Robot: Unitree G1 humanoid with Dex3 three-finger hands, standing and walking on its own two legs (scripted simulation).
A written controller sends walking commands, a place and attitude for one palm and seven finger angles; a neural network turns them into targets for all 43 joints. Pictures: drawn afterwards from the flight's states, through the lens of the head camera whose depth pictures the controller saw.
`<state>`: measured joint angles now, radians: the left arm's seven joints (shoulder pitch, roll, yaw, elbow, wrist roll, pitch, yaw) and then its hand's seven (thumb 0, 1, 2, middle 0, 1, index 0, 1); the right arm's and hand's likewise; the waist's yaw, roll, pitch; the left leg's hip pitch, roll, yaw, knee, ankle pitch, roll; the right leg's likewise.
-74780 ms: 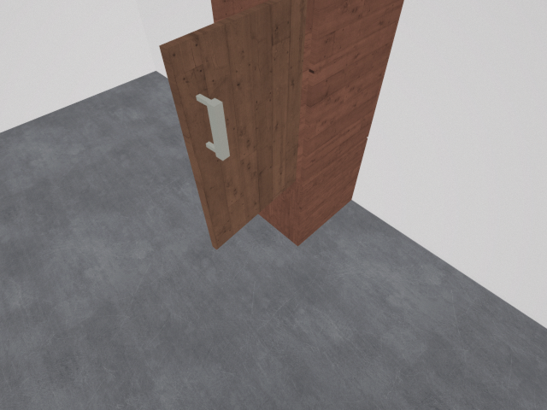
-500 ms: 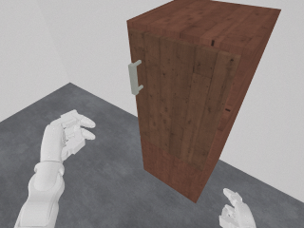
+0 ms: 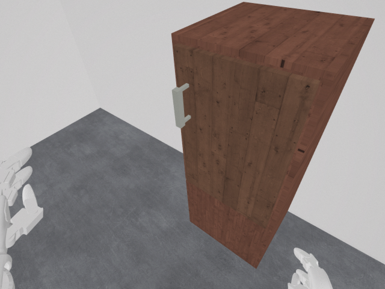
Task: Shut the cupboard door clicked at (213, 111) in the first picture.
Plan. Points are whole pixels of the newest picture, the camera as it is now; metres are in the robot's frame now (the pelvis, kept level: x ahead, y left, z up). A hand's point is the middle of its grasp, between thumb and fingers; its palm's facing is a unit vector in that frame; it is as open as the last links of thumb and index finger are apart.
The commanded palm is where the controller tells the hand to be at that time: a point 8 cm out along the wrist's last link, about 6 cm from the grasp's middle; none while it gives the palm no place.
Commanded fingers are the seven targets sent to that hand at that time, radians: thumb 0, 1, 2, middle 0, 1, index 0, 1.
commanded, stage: draw the hand back to the body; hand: left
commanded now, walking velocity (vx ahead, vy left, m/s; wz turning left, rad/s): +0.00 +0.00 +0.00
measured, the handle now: (183, 105) +0.60 +0.11 +0.08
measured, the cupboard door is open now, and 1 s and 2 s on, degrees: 0 0 0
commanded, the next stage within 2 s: step back with the hand held close in 0.24 s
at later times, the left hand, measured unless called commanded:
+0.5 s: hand (45, 205) +0.19 +0.27 +0.16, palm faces +0.44 -0.78 -0.44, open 7.4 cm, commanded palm +0.13 +0.30 +0.17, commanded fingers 0.00 0.90 0.90 -0.20 -0.30 -0.20 -0.30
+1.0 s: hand (5, 256) +0.11 +0.28 +0.15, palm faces +0.44 -0.77 -0.47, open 7.4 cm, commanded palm +0.05 +0.32 +0.17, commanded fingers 0.00 0.90 0.90 -0.20 -0.30 -0.20 -0.30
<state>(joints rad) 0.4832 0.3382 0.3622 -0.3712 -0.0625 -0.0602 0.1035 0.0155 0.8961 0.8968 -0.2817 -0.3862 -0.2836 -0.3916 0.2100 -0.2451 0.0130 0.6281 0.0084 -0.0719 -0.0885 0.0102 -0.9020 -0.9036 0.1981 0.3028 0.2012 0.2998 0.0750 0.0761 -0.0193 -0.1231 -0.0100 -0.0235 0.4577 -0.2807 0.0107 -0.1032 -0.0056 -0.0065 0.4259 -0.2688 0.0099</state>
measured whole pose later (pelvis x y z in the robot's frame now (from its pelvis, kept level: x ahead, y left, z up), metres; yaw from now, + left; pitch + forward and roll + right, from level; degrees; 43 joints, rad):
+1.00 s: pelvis -0.09 +0.02 -0.01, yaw +0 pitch -1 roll -2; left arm 0.52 0.39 0.41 -0.43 -0.01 -0.19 0.14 0.01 0.89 0.90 -0.21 -0.30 -0.21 -0.31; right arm 0.25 -0.24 0.00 0.56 0.01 -0.02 -0.09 0.01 -0.90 -0.90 0.20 0.30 0.20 0.30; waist 0.00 0.03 -0.02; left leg -0.40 0.00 0.00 0.62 -0.25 0.04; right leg -0.35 0.00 0.00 0.54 -0.18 0.03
